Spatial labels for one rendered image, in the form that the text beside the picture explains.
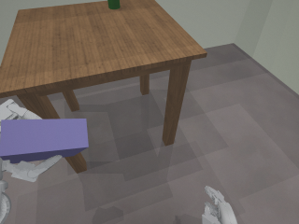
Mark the robot left forearm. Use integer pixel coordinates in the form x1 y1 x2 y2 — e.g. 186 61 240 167
0 180 12 224

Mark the right robot hand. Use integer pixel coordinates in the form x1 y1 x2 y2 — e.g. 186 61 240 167
202 186 238 224

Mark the sponge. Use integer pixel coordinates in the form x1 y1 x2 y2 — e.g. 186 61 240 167
0 119 89 164

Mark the left robot hand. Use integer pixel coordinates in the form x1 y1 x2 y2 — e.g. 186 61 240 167
0 99 63 182

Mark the table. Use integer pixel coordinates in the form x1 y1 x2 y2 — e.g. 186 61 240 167
0 0 207 174

